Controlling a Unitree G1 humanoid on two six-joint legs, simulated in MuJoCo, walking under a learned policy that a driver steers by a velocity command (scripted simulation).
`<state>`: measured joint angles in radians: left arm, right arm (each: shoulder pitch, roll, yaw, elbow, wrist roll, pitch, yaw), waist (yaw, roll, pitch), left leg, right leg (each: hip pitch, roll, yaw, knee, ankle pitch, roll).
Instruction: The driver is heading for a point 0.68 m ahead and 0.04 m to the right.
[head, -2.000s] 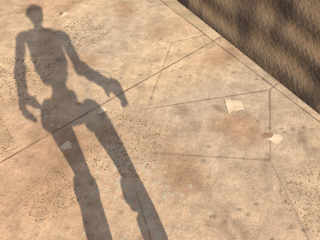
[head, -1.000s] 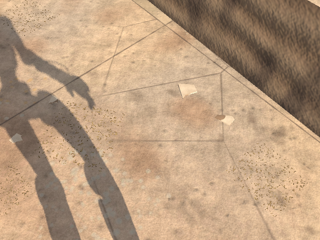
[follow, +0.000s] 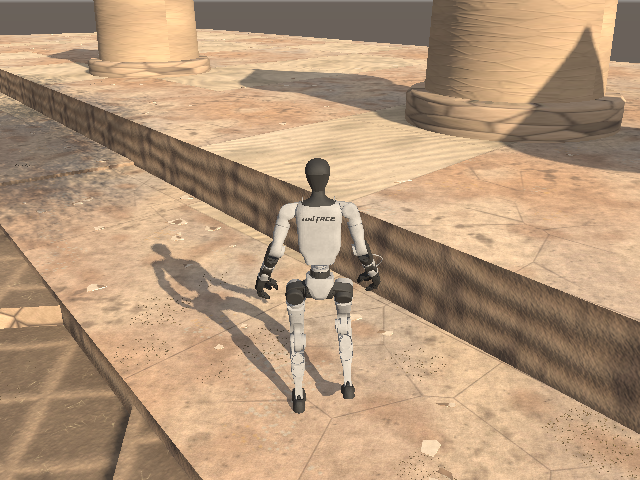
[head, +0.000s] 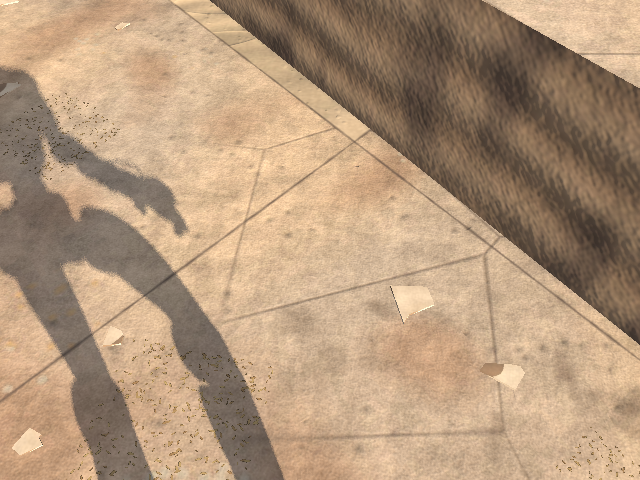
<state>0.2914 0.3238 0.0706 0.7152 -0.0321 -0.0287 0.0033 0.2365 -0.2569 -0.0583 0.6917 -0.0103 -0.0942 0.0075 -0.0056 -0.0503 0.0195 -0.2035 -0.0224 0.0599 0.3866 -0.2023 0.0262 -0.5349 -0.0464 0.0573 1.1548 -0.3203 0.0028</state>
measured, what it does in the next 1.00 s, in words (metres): walks ahead: right foot, then left foot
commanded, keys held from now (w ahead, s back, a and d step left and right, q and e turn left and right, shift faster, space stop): w+e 0.30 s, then w+q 0.50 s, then no key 0.20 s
